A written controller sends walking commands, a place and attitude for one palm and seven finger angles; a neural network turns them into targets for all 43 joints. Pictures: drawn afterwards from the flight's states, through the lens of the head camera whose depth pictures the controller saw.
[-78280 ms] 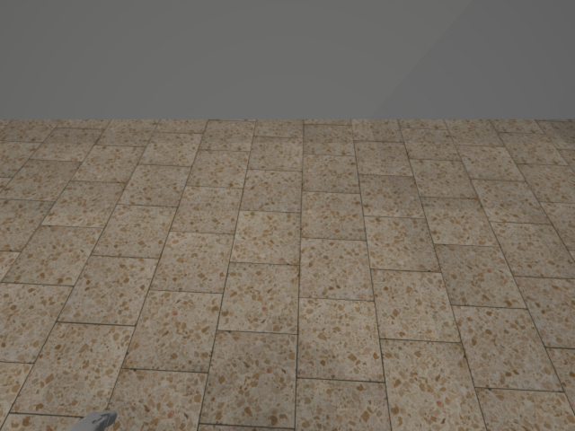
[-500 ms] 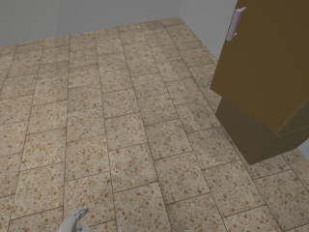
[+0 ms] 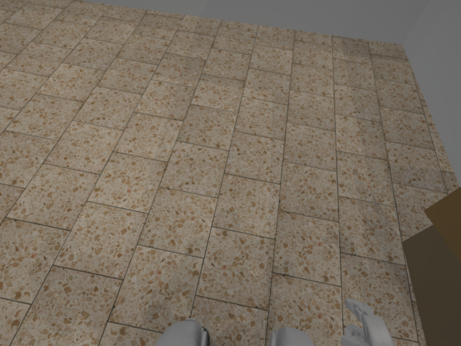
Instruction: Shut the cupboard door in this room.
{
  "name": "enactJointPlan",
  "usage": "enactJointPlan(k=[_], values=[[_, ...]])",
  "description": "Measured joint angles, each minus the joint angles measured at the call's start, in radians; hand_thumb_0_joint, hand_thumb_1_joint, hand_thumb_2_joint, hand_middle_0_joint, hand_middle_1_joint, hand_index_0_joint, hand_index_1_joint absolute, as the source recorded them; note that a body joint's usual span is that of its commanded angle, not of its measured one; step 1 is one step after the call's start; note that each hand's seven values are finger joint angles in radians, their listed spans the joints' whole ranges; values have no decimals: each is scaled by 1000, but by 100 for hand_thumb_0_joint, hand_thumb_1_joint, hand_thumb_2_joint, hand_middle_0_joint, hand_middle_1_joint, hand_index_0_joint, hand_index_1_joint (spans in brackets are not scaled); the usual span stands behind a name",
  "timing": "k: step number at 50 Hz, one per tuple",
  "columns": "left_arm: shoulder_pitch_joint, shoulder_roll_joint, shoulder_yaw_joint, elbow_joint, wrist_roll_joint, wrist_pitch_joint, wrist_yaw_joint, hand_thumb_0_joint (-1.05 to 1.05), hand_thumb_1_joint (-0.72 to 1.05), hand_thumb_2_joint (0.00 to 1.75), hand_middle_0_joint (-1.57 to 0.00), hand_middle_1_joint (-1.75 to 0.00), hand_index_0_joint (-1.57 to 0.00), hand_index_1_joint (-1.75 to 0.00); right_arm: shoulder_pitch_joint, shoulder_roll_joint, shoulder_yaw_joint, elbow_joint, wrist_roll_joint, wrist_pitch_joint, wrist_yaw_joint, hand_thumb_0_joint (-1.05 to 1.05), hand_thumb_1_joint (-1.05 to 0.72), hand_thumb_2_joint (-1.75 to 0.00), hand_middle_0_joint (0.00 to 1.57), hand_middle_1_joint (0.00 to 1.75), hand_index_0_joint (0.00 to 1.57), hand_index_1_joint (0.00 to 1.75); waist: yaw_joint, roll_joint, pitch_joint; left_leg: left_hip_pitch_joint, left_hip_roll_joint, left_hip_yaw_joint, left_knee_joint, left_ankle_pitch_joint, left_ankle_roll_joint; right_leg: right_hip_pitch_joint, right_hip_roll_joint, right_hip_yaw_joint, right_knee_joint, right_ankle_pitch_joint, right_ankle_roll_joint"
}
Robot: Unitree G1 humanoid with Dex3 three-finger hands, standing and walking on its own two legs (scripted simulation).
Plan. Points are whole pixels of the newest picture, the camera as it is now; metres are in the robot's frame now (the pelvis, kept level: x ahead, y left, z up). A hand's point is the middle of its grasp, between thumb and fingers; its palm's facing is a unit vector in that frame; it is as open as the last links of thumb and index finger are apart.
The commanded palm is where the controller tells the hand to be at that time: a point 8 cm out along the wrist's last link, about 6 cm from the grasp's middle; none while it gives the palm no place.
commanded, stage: turn to face it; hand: left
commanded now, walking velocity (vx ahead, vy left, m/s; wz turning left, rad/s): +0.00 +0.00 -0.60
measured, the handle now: out of the picture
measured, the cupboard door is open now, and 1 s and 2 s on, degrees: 24 24 24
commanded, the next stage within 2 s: take the last steps up to it in 1.94 s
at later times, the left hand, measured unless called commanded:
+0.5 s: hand (161, 298) +0.20 +0.15 -0.16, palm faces -0.15 -0.97 -0.21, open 7.4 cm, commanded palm none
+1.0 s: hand (193, 216) +0.37 +0.12 -0.14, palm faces -0.49 -0.83 -0.27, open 7.4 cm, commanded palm none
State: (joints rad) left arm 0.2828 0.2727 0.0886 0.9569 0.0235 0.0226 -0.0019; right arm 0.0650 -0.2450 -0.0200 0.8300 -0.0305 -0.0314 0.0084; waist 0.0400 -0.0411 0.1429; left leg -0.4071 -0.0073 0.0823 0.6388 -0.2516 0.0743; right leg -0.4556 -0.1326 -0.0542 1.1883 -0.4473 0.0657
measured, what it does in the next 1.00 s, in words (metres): walks ahead, turning right: right foot, then left foot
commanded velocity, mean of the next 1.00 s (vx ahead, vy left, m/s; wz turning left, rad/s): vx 0.00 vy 0.00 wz -0.60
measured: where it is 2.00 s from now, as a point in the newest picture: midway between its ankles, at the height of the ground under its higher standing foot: (222, 339)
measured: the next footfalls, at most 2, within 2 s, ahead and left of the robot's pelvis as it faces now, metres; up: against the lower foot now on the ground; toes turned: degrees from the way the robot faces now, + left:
right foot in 0.30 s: +0.16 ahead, -0.14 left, +0.00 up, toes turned -10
left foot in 0.64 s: +0.23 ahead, +0.11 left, +0.00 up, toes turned -17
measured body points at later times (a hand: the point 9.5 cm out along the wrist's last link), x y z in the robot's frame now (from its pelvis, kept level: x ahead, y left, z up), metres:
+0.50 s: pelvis +0.12 -0.02 +0.01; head +0.17 -0.03 +0.46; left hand +0.21 +0.20 -0.14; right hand +0.13 -0.28 -0.14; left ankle +0.11 +0.10 -0.67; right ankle +0.12 -0.13 -0.72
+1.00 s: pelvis +0.14 +0.00 +0.00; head +0.17 -0.03 +0.45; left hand +0.40 +0.16 -0.11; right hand +0.04 -0.25 -0.14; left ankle +0.19 +0.12 -0.72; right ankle +0.08 -0.11 -0.73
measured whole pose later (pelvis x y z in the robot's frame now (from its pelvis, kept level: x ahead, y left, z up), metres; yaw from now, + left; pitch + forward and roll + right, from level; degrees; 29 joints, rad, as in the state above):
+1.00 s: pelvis +0.14 +0.00 +0.00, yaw -31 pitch +0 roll -1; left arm 0.12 0.27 0.08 0.84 0.02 0.06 -0.04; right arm 0.27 -0.24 -0.04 0.91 -0.03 0.02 -0.02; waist -0.02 0.03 0.08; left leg -0.24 0.16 0.20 0.62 -0.35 -0.04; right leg -0.27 -0.02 -0.06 0.57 -0.27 0.00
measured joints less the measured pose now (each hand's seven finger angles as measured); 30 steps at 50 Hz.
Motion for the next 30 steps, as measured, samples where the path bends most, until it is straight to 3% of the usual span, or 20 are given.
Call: enactJointPlan(k=[5, 12, 15, 16, 19, 22, 25, 30], values=[[-56, -19, -18, -27, -3, -7, 6, 1, 91, 90, -20, -30, -20, -30, 51, 59, 25, 70, 6, 5, -22, 0, -91, -90, 20, 29, 20, 30, 2, 8, -24, 129, -11, -9, -141, 24, 6, -85, 27, 41, -149, 127, -2], [-59, -92, -35, -11, -2, 21, -2, 1, 91, 90, -20, -30, -20, -30, 102, 73, 4, 125, 5, 28, -36, -1, -94, -90, 20, 30, 20, 30, -15, 32, -56, 242, 13, 52, -155, -52, -14, 15, 86, 15, -427, 181, -26], [-46, -111, -33, -18, 0, 20, -12, 1, 91, 90, -20, -30, -20, -30, 119, 65, -3, 140, 4, 44, -37, 0, -93, -90, 20, 30, 20, 30, -18, 41, -60, 242, 37, 91, -71, -131, -33, 105, 113, -8, -546, 248, -44], [-40, -112, -31, -21, 3, 12, -13, 1, 91, 90, -20, -30, -20, -30, 125, 61, -7, 143, 8, 48, -37, 0, -93, -90, 20, 30, 20, 30, -17, 42, -66, 222, 46, 103, -18, -162, -41, 127, 122, -3, -580, 214, -72], [-53, -130, -34, -17, 2, -7, -3, 1, 91, 90, -20, -30, -20, -30, 109, 36, -23, 154, 16, 68, -41, 0, -92, -90, 20, 30, 20, 30, -21, 83, -44, 97, 44, 13, 276, -289, -88, 119, 162, 8, -572, 161, -105], [-54, -127, -29, -19, -1, -3, 11, 1, 91, 90, -21, -30, -20, -30, 100, 30, -26, 151, 19, 77, -42, 1, -92, -90, 20, 29, 20, 30, -20, 74, -37, -1, 29, -41, 438, -267, -114, 140, 175, 38, -633, 203, -104], [-48, -111, -21, -19, 1, 8, 13, 1, 91, 90, -21, -30, -21, -30, 101, 34, -26, 133, 17, 80, -37, 1, -92, -90, 20, 29, 19, 30, -23, 53, -50, -29, 39, -56, 374, -226, -129, 158, 175, 75, -685, 225, -97], [-51, -73, -4, -25, 2, 26, 2, 1, 90, 90, -21, -30, -21, -30, 99, 45, -21, 96, 21, 67, -34, 1, -91, -90, 20, 29, 19, 30, -20, 20, -66, 35, 44, -76, 87, -143, -131, 153, 175, 145, -682, 221, -70]])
